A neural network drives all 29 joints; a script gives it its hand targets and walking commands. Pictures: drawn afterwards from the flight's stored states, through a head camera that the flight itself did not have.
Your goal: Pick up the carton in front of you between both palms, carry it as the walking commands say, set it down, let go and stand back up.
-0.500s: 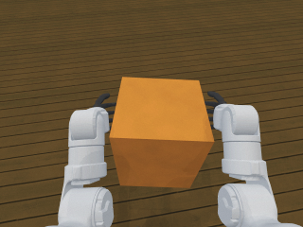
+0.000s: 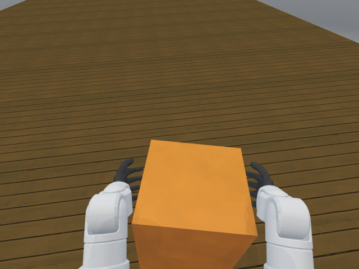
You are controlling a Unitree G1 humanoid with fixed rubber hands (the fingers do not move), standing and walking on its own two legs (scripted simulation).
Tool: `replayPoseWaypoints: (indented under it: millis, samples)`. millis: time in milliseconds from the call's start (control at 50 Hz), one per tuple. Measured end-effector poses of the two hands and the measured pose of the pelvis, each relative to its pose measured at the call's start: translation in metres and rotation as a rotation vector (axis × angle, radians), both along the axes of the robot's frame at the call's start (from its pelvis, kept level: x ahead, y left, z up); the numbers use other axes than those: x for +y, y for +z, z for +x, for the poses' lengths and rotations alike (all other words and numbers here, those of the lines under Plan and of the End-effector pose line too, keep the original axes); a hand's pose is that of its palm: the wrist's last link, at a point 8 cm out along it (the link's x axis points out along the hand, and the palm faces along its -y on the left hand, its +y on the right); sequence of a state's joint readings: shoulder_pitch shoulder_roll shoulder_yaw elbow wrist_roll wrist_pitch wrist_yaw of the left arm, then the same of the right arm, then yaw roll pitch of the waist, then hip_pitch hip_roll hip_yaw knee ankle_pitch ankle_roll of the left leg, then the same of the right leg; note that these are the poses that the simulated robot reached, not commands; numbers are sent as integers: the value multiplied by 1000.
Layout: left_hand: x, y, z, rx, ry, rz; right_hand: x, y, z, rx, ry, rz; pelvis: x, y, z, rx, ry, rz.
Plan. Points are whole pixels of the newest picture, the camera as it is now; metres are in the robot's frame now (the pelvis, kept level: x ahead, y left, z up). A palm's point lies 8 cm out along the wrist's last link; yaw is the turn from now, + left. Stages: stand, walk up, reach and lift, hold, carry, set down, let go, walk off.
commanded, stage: carry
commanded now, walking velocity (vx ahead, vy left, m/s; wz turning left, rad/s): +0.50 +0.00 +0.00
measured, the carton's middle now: (189, 210) +0.28 +0.00 +0.01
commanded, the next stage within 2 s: none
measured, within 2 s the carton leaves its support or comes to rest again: neither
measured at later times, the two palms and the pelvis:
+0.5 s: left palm (127, 115) +0.58 +0.19 +0.08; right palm (220, 114) +0.56 -0.11 +0.09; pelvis +0.30 +0.05 +0.00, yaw -3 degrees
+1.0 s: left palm (146, 77) +0.82 +0.16 +0.09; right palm (219, 79) +0.82 -0.14 +0.08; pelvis +0.55 +0.01 +0.01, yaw -1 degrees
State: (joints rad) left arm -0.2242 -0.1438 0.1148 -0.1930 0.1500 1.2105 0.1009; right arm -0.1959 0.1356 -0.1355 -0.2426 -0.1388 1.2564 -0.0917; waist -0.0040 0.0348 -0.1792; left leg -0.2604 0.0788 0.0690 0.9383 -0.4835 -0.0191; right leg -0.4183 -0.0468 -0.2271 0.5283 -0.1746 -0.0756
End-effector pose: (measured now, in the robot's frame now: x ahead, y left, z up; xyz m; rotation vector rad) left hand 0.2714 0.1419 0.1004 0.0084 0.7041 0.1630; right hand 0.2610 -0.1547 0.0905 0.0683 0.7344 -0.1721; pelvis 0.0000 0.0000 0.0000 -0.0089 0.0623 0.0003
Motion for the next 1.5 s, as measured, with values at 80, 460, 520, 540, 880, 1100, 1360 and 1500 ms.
replayPoseWaypoints:
  millis: [80, 460, 520, 540, 880, 1100, 1360, 1500]
  samples:
    - [1, -5, 28, 66, 21, 2, 1, -2, 36, 65, 30, -7, -6, 12, 39, 3, 4, 11]
    - [49, -15, 283, 26, -13, -42, 49, 0, 282, 27, 9, -69, 44, -3, 281, 2, -46, 12]
    - [48, -21, 314, 89, -24, -56, 48, -6, 305, 91, -15, -67, 49, 8, 310, 10, -52, -2]
    - [47, -21, 324, 97, -24, -63, 47, -5, 313, 99, -22, -66, 50, 11, 320, 12, -50, -4]
    - [12, 4, 522, -35, 9, -2, 12, 1, 523, -31, -2, 5, 12, -1, 512, -2, -15, -8]
    - [20, -4, 577, 6, 20, -26, 20, 2, 582, 9, 13, -19, 14, 7, 575, 2, -8, 0]
    - [38, -8, 603, 4, 31, -34, 38, 1, 611, 8, 27, -35, 28, 1, 605, 10, -4, -1]
    - [43, -11, 597, 3, 30, -30, 43, -3, 606, 6, 28, -33, 34, -2, 600, 3, -1, -2]
